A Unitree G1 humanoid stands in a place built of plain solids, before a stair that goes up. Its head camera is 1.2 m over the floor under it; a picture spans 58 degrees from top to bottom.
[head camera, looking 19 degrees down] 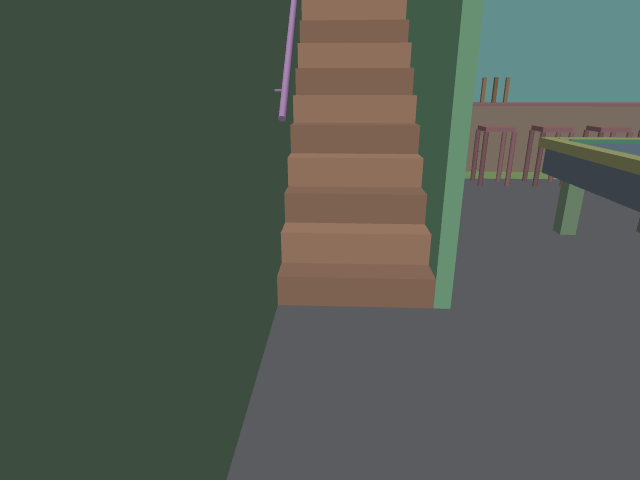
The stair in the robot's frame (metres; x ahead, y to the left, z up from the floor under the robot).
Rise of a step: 0.20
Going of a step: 0.22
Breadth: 0.91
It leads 3 degrees to the right of straight ahead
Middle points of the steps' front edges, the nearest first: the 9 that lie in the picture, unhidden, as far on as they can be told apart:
2.28 -0.21 0.18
2.49 -0.22 0.38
2.71 -0.23 0.58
2.93 -0.24 0.78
3.14 -0.25 0.97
3.36 -0.26 1.17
3.57 -0.27 1.37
3.79 -0.27 1.56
4.01 -0.28 1.76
